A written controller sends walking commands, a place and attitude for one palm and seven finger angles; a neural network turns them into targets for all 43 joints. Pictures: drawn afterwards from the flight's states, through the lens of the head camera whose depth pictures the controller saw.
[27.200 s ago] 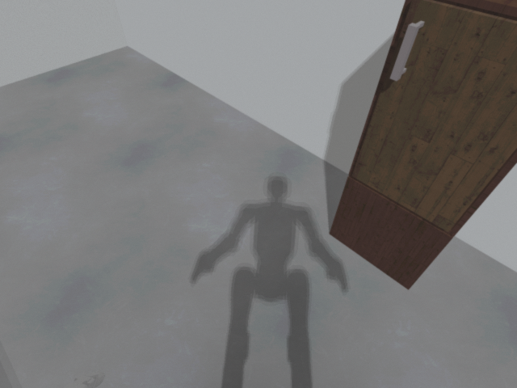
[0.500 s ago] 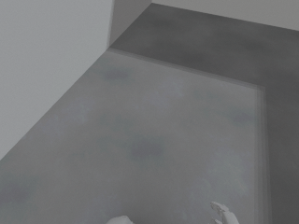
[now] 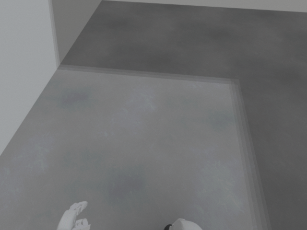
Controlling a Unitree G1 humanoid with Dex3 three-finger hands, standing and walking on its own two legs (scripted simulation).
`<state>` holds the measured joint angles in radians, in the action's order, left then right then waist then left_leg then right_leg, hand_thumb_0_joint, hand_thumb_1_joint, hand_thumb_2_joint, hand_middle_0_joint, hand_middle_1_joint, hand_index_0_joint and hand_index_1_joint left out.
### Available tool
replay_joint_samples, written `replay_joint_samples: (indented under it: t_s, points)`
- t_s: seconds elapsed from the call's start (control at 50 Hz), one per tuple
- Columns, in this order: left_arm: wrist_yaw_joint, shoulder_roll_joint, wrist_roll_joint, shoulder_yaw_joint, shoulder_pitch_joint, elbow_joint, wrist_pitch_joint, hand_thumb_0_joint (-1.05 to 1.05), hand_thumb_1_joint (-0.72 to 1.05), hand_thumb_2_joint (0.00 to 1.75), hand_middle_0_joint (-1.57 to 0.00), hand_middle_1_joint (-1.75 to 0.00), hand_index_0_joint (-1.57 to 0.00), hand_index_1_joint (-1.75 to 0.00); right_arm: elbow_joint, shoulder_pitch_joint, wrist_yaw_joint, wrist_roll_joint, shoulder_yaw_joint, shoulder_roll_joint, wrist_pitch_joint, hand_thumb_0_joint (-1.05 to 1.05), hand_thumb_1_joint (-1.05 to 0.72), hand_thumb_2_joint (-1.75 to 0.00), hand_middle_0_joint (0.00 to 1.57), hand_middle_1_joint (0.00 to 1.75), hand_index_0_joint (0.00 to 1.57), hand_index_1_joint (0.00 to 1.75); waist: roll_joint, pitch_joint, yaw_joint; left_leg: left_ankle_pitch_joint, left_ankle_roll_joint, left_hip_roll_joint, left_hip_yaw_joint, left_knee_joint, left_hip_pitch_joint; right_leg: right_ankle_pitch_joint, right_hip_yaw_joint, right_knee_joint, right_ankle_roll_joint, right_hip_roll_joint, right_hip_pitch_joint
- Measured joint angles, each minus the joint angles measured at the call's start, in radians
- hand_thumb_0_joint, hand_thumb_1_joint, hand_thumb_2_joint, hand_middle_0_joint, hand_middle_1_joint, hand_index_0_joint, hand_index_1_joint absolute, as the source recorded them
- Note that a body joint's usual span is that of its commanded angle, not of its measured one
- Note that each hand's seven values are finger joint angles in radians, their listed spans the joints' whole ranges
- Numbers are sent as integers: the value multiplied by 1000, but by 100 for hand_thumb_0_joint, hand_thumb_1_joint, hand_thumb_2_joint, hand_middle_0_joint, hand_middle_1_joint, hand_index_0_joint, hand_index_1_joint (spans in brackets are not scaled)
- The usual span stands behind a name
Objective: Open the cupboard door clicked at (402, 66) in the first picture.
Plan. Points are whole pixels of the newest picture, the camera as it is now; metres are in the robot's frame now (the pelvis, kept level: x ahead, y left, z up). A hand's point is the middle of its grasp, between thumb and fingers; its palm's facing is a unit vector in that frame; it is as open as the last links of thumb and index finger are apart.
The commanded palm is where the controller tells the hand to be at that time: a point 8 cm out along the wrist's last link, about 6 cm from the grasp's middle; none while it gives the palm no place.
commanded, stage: turn to face it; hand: left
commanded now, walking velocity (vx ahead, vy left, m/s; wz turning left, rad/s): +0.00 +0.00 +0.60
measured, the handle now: out of the picture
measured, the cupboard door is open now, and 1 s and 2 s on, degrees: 49 49 49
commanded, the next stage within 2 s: none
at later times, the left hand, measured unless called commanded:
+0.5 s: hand (74, 229) +0.15 +0.24 -0.18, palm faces +0.27 -0.94 -0.21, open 7.3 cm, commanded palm none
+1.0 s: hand out of the picture +0.11 +0.15 -0.14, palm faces +0.55 -0.80 -0.26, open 7.4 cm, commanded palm none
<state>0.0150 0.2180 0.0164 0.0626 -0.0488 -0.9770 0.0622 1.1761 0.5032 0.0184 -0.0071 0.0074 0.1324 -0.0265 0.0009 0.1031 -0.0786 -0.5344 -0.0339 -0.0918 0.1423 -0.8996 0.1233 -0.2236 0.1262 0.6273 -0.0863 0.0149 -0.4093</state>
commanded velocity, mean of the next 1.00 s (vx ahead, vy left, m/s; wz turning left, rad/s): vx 0.00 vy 0.00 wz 0.60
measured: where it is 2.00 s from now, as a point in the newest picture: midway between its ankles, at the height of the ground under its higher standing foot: (160, 220)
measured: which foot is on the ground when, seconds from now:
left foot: up 0.00-0.36, down 0.38-0.78, up 0.80-1.00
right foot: down 0.00-0.38, up 0.40-0.76, down 0.78-1.00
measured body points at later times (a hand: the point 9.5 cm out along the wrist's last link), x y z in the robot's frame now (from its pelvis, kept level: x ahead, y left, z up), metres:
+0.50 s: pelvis +0.12 +0.02 +0.00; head +0.16 +0.06 +0.45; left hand +0.14 +0.29 -0.16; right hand +0.26 -0.22 -0.13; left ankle +0.16 +0.12 -0.72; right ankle +0.09 -0.12 -0.65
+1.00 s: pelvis +0.17 -0.04 +0.02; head +0.23 -0.02 +0.47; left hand +0.08 +0.19 -0.12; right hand +0.39 -0.22 -0.13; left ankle +0.09 +0.07 -0.65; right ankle +0.20 -0.15 -0.72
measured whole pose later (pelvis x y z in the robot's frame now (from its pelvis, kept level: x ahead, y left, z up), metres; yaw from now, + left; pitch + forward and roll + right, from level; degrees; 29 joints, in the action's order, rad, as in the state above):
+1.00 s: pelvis +0.17 -0.04 +0.02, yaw +35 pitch +1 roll +3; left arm -0.02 0.19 0.02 0.04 -0.22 -0.90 -0.01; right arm 0.93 0.14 -0.03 -0.01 0.09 0.26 0.08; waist 0.02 0.10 -0.02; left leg -0.43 -0.07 -0.02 0.06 -0.98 0.49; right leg -0.32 0.17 0.50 0.01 0.13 -0.20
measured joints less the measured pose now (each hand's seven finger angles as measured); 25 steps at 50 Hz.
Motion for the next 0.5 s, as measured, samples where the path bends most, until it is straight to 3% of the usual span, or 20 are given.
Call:
replay_joint_samples:
  t_s: [0.04, 0.08, 0.18, 0.3, 0.36, 0.38, 0.42, 0.46, 0.5]
  points:
    - [-14, -22, -8, -13, -8, -3, 1, 0, 92, 90, -20, -30, -19, -30, -9, -39, 3, 8, 3, -8, 13, 0, -91, -90, 20, 30, 20, 29, 1, 7, -6, 14, 4, 8, -62, -223, 128, -21, 13, -30, 10, -3, 56]
    - [-24, -45, -11, -25, -28, -12, -2, 0, 92, 90, -20, -30, -20, -30, -31, -87, 5, 8, 6, -14, 23, 0, -91, -90, 20, 30, 20, 29, 5, 1, -8, 56, 2, 3, -84, -275, 232, -9, 26, -95, 21, -4, 112]
    - [-41, -68, -22, -9, -50, -6, 3, -4, 96, 90, -20, -30, -20, -30, -102, -192, -5, 2, 12, -21, 31, 0, -91, -90, 20, 30, 20, 29, 14, -20, 1, 172, -16, -16, -83, -119, 383, -9, 82, -202, 19, 2, 209]
    - [-37, -53, -5, -1, -71, 2, -20, -4, 96, 90, -21, -30, -20, -30, -145, -277, -15, -7, 34, 33, 57, 1, -94, -90, 20, 30, 20, 29, 22, -31, 32, 203, -16, -1, -22, 83, 369, -99, 153, -154, 45, 25, 268]
    - [-34, -36, -3, 3, -103, 1, -38, -2, 94, 90, -20, -30, -20, -30, -184, -300, -25, -13, 41, 62, 54, 1, -94, -90, 20, 30, 20, 29, 38, -30, 40, 291, 2, 23, -6, 220, 297, -183, 176, -48, 69, 56, 263]
    - [-32, -33, -6, 4, -118, 2, -47, -2, 94, 90, -20, -30, -20, -30, -202, -301, -27, -18, 43, 77, 46, 1, -93, -90, 20, 30, 20, 29, 30, -38, 41, 329, 47, 27, -14, 251, 283, -215, 179, 28, 84, 66, 233]
    - [-31, -12, -10, 6, -119, 1, -77, -1, 93, 90, -20, -30, -20, -30, -223, -323, -20, -21, 47, 85, 36, 1, -93, -90, 20, 30, 20, 29, 44, -28, 37, 277, 97, 49, -20, 196, 311, -338, 83, 268, 120, 70, 128]
    - [-31, 5, -4, 12, -110, 4, -100, -1, 93, 90, -20, -30, -20, -30, -242, -333, -14, -22, 45, 88, 32, 0, -92, -90, 20, 30, 20, 29, 46, -16, 40, 261, 104, 61, -33, 198, 313, -353, -1, 451, 139, 54, 34]
    - [-29, 15, 0, 18, -97, 12, -110, 0, 92, 90, -20, -30, -20, -30, -251, -332, -7, -22, 42, 93, 32, 0, -92, -90, 20, 30, 20, 29, 34, -11, 47, 286, 89, 71, -55, 239, 305, -294, -53, 538, 153, 47, -35]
